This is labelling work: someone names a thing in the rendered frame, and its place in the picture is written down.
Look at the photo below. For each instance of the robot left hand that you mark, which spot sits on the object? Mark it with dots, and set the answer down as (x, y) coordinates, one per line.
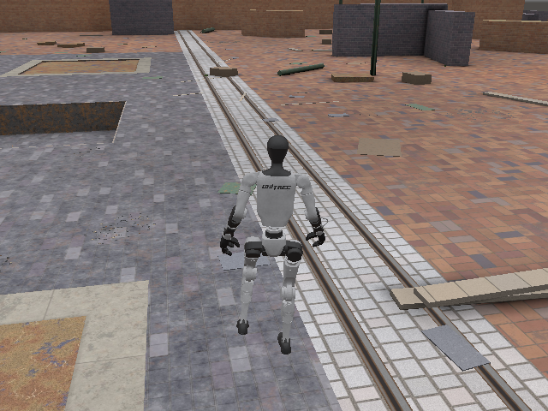
(224, 243)

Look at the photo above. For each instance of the right robot thigh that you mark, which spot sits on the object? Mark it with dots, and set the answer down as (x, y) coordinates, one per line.
(291, 262)

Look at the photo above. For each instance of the right robot upper arm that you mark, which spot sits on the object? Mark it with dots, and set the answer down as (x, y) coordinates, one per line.
(302, 181)

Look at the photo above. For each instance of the robot right hand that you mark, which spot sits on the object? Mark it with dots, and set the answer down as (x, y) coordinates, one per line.
(319, 242)

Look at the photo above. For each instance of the left robot upper arm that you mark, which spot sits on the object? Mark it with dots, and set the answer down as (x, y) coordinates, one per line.
(243, 195)

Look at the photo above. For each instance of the robot right forearm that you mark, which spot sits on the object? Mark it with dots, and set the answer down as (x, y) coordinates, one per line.
(317, 224)

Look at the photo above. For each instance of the robot left forearm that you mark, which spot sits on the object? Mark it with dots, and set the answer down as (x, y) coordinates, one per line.
(231, 225)

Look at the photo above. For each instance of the robot head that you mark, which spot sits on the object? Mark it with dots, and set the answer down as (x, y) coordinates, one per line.
(277, 147)

